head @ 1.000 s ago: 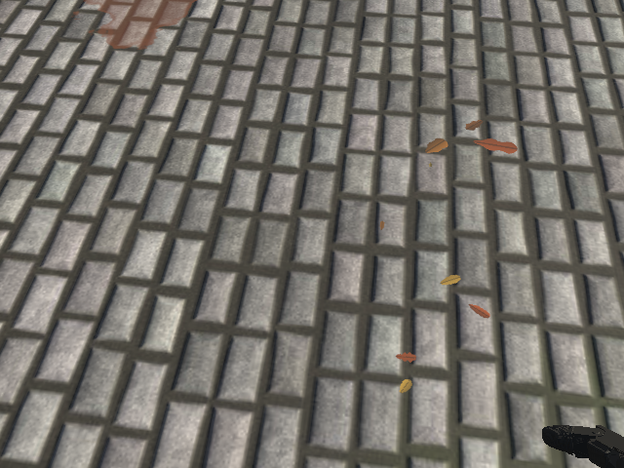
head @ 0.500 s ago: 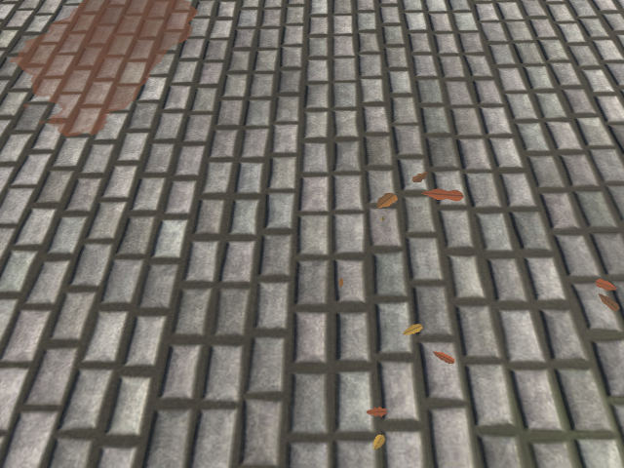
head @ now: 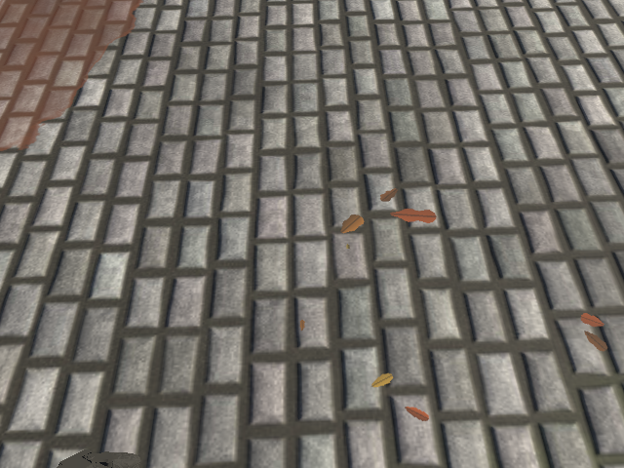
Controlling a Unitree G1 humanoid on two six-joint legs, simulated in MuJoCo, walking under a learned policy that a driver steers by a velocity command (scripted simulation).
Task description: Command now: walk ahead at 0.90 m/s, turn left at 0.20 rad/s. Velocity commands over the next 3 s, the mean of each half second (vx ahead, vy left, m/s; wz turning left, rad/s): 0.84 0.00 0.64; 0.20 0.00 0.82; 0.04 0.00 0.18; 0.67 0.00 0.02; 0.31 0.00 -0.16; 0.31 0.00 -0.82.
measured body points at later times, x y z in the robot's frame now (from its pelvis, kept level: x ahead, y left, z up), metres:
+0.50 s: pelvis +0.39 +0.03 -0.02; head +0.43 +0.02 +0.43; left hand +0.35 +0.29 -0.14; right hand +0.61 -0.18 -0.13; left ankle +0.49 +0.07 -0.72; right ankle +0.21 -0.15 -0.57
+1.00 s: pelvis +0.62 +0.04 +0.01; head +0.65 +0.07 +0.46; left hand +0.55 +0.34 -0.08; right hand +0.95 -0.02 -0.07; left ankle +0.50 +0.09 -0.64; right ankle +0.78 +0.05 -0.72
